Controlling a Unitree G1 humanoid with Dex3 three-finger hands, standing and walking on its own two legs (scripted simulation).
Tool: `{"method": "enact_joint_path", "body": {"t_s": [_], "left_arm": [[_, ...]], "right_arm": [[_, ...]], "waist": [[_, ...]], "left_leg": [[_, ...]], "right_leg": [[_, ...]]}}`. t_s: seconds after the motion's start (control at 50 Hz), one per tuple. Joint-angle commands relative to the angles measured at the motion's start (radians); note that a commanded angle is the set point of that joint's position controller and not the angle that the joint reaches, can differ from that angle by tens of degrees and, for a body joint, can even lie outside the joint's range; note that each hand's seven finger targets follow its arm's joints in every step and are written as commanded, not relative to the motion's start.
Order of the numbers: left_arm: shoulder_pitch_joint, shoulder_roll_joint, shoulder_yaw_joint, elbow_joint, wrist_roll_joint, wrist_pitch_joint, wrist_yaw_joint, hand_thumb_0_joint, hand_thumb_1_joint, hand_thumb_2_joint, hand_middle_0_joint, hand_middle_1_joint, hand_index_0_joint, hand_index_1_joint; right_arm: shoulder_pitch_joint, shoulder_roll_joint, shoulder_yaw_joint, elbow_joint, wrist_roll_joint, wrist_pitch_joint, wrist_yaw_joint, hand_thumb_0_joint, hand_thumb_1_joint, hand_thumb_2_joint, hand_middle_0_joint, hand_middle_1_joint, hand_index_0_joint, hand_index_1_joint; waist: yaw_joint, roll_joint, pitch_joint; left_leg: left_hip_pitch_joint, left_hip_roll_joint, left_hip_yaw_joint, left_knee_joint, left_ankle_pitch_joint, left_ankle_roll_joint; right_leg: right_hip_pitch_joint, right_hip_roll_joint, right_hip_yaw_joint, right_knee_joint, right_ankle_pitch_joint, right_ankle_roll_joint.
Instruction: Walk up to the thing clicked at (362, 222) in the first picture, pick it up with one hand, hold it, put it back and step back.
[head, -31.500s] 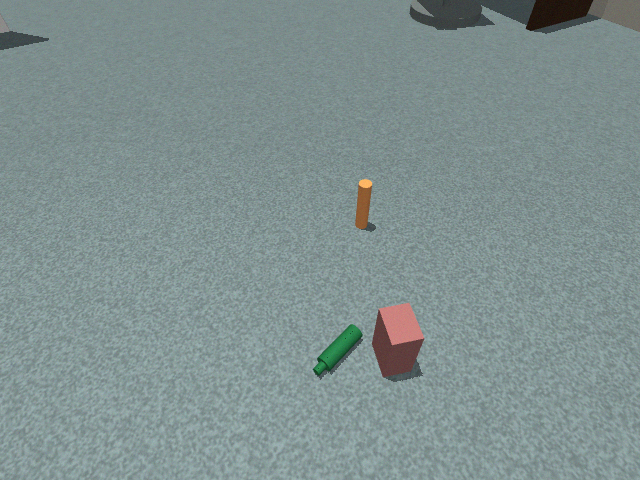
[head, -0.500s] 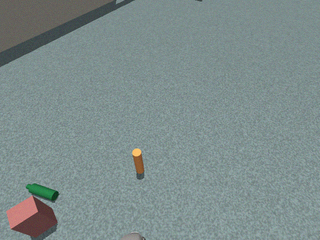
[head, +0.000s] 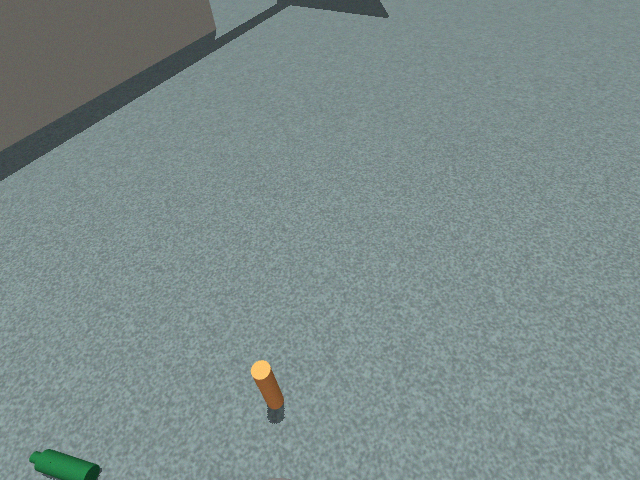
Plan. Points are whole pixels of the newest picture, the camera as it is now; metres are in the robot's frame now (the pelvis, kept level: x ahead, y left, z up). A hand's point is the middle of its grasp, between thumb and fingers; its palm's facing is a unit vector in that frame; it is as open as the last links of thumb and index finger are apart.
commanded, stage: walk up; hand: left
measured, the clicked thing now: (268, 386) +0.48 +0.23 -0.64
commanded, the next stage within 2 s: stand in 1.78 s
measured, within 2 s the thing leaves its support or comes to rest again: neither
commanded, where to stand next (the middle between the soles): +0.16 +0.05 m, yaw -1 degrees
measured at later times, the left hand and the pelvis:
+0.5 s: hand out of the picture +0.15 +0.31 -0.15, palm faces -0.07 -0.91 -0.40, open 7.3 cm; pelvis +0.08 +0.03 +0.00, yaw -1 degrees
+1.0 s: hand (138, 434) +0.22 +0.31 -0.13, palm faces -0.05 -0.93 -0.36, open 7.3 cm; pelvis +0.12 +0.05 +0.02, yaw -2 degrees
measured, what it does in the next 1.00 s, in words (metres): walks ahead: left foot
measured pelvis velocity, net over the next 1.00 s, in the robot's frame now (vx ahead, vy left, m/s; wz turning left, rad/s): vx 0.12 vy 0.05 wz -0.04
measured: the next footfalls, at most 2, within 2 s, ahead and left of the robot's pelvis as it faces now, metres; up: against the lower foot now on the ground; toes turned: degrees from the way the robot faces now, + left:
left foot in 0.28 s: +0.18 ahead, +0.17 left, +0.00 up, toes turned +0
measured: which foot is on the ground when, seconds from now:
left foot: up 0.00-0.26, down 0.28-1.00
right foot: down 0.00-1.00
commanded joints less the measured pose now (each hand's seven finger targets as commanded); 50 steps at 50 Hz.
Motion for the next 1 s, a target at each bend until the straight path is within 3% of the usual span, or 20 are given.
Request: {"method": "enact_joint_path", "body": {"t_s": [0.0, 0.12, 0.18, 0.24, 0.26, 0.28, 0.3, 0.36, 0.42, 0.46, 0.48, 0.5, 0.52, 0.54, 0.58, 0.62, 0.66, 0.7, 0.82, 0.98], "left_arm": [[0.050, 0.307, 0.086, -0.062, -0.005, -0.019, 0.032, 0.000, 0.900, 0.900, -0.200, -0.300, -0.200, -0.300], [0.038, 0.270, 0.061, -0.083, 0.008, -0.012, 0.043, 0.000, 0.900, 0.900, -0.200, -0.300, -0.200, -0.300], [0.003, 0.272, 0.051, -0.073, 0.004, 0.002, 0.048, 0.000, 0.900, 0.900, -0.200, -0.300, -0.200, -0.300], [-0.024, 0.225, 0.023, -0.073, -0.008, 0.028, 0.050, 0.000, 0.900, 0.900, -0.200, -0.300, -0.200, -0.300], [0.031, 0.179, 0.009, -0.087, -0.004, 0.032, 0.043, 0.000, 0.900, 0.900, -0.200, -0.300, -0.200, -0.300], [0.039, 0.178, 0.004, -0.078, -0.015, 0.040, 0.046, 0.000, 0.900, 0.900, -0.200, -0.300, -0.200, -0.300], [0.013, 0.235, 0.024, -0.046, 0.002, 0.047, 0.058, 0.000, 0.900, 0.900, -0.200, -0.300, -0.200, -0.300], [0.056, 0.228, 0.030, 0.008, -0.009, 0.039, 0.052, 0.000, 0.900, 0.900, -0.200, -0.300, -0.200, -0.300], [0.100, 0.188, 0.032, 0.057, 0.003, 0.031, 0.045, 0.000, 0.900, 0.900, -0.200, -0.300, -0.200, -0.300], [0.094, 0.195, 0.041, 0.070, 0.021, 0.022, 0.056, 0.000, 0.900, 0.900, -0.200, -0.300, -0.200, -0.300], [0.060, 0.251, 0.055, 0.054, 0.035, 0.013, 0.061, 0.000, 0.900, 0.900, -0.200, -0.300, -0.200, -0.300], [-0.043, 0.325, 0.060, 0.029, 0.028, 0.012, 0.060, 0.000, 0.900, 0.900, -0.200, -0.300, -0.200, -0.300], [-0.107, 0.319, 0.055, 0.016, 0.023, 0.015, 0.053, 0.000, 0.900, 0.900, -0.200, -0.300, -0.200, -0.300], [-0.120, 0.268, 0.043, 0.016, 0.013, 0.015, 0.053, 0.000, 0.900, 0.900, -0.200, -0.300, -0.200, -0.300], [-0.157, 0.241, 0.028, 0.030, 0.009, 0.020, 0.051, 0.000, 0.900, 0.900, -0.200, -0.300, -0.200, -0.300], [-0.126, 0.198, 0.013, 0.047, -0.005, 0.028, 0.044, 0.000, 0.900, 0.900, -0.200, -0.300, -0.200, -0.300], [-0.119, 0.199, 0.011, 0.073, -0.003, 0.032, 0.045, 0.000, 0.900, 0.900, -0.200, -0.300, -0.200, -0.300], [-0.153, 0.200, 0.009, 0.089, -0.007, 0.034, 0.045, 0.000, 0.900, 0.900, -0.200, -0.300, -0.200, -0.300], [-0.185, 0.193, -0.003, 0.140, -0.010, 0.041, 0.044, 0.000, 0.900, 0.900, -0.200, -0.300, -0.200, -0.300], [-0.257, 0.181, -0.013, 0.187, -0.005, 0.052, 0.037, 0.000, 0.900, 0.900, -0.200, -0.300, -0.200, -0.300]], "right_arm": [[0.052, -0.198, -0.063, -0.063, -0.002, -0.028, 0.000, 0.000, -0.900, -0.900, 0.200, 0.300, 0.200, 0.300], [-0.032, -0.125, -0.045, -0.073, -0.009, -0.008, 0.001, 0.000, -0.900, -0.900, 0.200, 0.300, 0.200, 0.300], [-0.060, -0.113, -0.043, -0.048, 0.002, -0.017, -0.011, 0.000, -0.900, -0.900, 0.200, 0.300, 0.200, 0.300], [0.001, -0.151, -0.051, -0.010, -0.002, -0.033, -0.028, 0.000, -0.900, -0.900, 0.200, 0.300, 0.200, 0.300], [0.047, -0.220, -0.071, -0.015, -0.009, -0.043, -0.029, 0.000, -0.900, -0.900, 0.200, 0.300, 0.200, 0.300], [0.022, -0.303, -0.084, -0.028, 0.000, -0.043, -0.027, 0.000, -0.900, -0.900, 0.200, 0.300, 0.200, 0.300], [0.015, -0.333, -0.097, -0.024, 0.003, -0.038, -0.024, 0.000, -0.900, -0.900, 0.200, 0.300, 0.200, 0.300], [-0.090, -0.251, -0.062, -0.041, -0.007, -0.030, -0.032, 0.000, -0.900, -0.900, 0.200, 0.300, 0.200, 0.300], [-0.168, -0.216, -0.040, -0.049, -0.004, -0.024, -0.028, 0.000, -0.900, -0.900, 0.200, 0.300, 0.200, 0.300], [-0.179, -0.142, -0.010, -0.050, 0.012, -0.015, -0.026, 0.000, -0.900, -0.900, 0.200, 0.300, 0.200, 0.300], [-0.154, -0.082, 0.008, -0.049, 0.020, -0.014, -0.027, 0.000, -0.900, -0.900, 0.200, 0.300, 0.200, 0.300], [-0.178, -0.094, 0.003, -0.040, 0.016, -0.008, -0.036, 0.000, -0.900, -0.900, 0.200, 0.300, 0.200, 0.300], [-0.172, -0.141, -0.015, -0.012, 0.008, -0.009, -0.043, 0.000, -0.900, -0.900, 0.200, 0.300, 0.200, 0.300], [-0.156, -0.141, -0.009, 0.007, 0.014, -0.015, -0.040, 0.000, -0.900, -0.900, 0.200, 0.300, 0.200, 0.300], [-0.128, -0.121, -0.005, 0.048, 0.020, -0.032, -0.040, 0.000, -0.900, -0.900, 0.200, 0.300, 0.200, 0.300], [-0.149, -0.176, -0.013, 0.056, 0.011, -0.045, -0.040, 0.000, -0.900, -0.900, 0.200, 0.300, 0.200, 0.300], [-0.195, -0.177, -0.005, 0.069, 0.017, -0.042, -0.033, 0.000, -0.900, -0.900, 0.200, 0.300, 0.200, 0.300], [-0.206, -0.161, 0.004, 0.093, 0.016, -0.037, -0.035, 0.000, -0.900, -0.900, 0.200, 0.300, 0.200, 0.300], [-0.237, -0.154, 0.015, 0.144, 0.018, -0.035, -0.038, 0.000, -0.900, -0.900, 0.200, 0.300, 0.200, 0.300], [-0.285, -0.146, 0.019, 0.190, 0.013, -0.029, -0.037, 0.000, -0.900, -0.900, 0.200, 0.300, 0.200, 0.300]], "waist": [[0.000, -0.208, -0.026], [0.008, -0.214, -0.047], [0.006, -0.220, -0.100], [-0.038, -0.132, -0.131], [-0.043, 0.032, -0.185], [-0.041, 0.151, -0.167], [-0.060, 0.153, -0.124], [-0.006, 0.162, -0.068], [0.024, 0.146, -0.121], [0.053, 0.035, -0.133], [0.037, -0.145, -0.110], [0.010, -0.213, -0.050], [-0.008, -0.177, -0.020], [-0.019, -0.126, -0.036], [-0.045, -0.160, -0.081], [-0.014, -0.103, -0.150], [0.006, -0.097, -0.138], [-0.003, -0.063, -0.126], [0.000, -0.043, -0.165], [-0.008, -0.036, -0.116]], "left_leg": [[-0.237, 0.073, -0.064, 0.011, 0.109, -0.015], [-0.053, 0.061, 0.005, -0.262, 0.168, -0.032], [0.071, 0.015, 0.049, -0.356, 0.252, -0.023], [0.244, 0.001, 0.032, -0.523, 0.360, 0.016], [0.311, 0.142, -0.154, -0.602, 0.263, 0.058], [0.307, 0.310, -0.445, -0.723, 0.081, 0.172], [0.232, 0.363, -0.539, -0.769, -0.059, 0.249], [0.120, 0.251, -0.314, -0.702, 0.078, 0.201], [0.041, 0.182, -0.174, -0.608, 0.201, 0.155], [-0.054, 0.150, -0.115, -0.483, 0.207, 0.081], [-0.118, 0.070, -0.048, -0.326, 0.185, 0.014], [-0.126, -0.009, 0.017, -0.275, -0.037, -0.013], [-0.055, 0.028, -0.023, -0.242, -0.070, -0.012], [-0.033, 0.024, -0.027, -0.316, -0.044, -0.008], [0.127, 0.032, -0.009, -0.492, 0.259, 0.001], [0.202, 0.110, -0.136, -0.547, 0.431, 0.045], [0.138, 0.120, -0.129, -0.542, 0.375, 0.059], [0.148, 0.092, -0.090, -0.565, 0.387, 0.031], [0.199, 0.097, -0.080, -0.604, 0.444, 0.029], [0.207, 0.098, -0.076, -0.718, 0.325, 0.009]], "right_leg": [[0.176, -0.256, 0.369, -0.390, -0.094, -0.182], [0.063, -0.205, 0.151, -0.276, 0.342, -0.175], [0.045, -0.196, 0.115, -0.162, 0.483, -0.163], [-0.052, -0.138, 0.103, 0.003, 0.251, -0.095], [-0.109, -0.065, 0.044, 0.129, -0.008, -0.049], [-0.221, 0.055, -0.013, 0.249, -0.292, -0.014], [-0.219, 0.007, 0.067, 0.334, -0.383, -0.012], [-0.143, -0.028, 0.078, 0.238, -0.283, -0.008], [0.067, 0.017, 0.021, 0.010, -0.127, -0.002], [0.215, 0.010, 0.070, -0.174, -0.015, -0.018], [0.204, -0.154, 0.348, -0.300, -0.051, -0.071], [0.069, -0.315, 0.542, -0.386, -0.165, -0.175], [0.013, -0.332, 0.512, -0.335, -0.079, -0.225], [0.063, -0.267, 0.394, -0.270, 0.073, -0.198], [0.043, -0.169, 0.229, -0.183, 0.240, -0.103], [0.043, -0.063, 0.128, -0.116, 0.222, -0.025], [0.114, -0.046, 0.124, -0.167, 0.070, -0.020], [0.134, -0.068, 0.144, -0.178, 0.130, -0.035], [0.198, -0.072, 0.131, -0.220, 0.203, -0.025], [0.207, -0.069, 0.130, -0.314, 0.121, -0.008]]}}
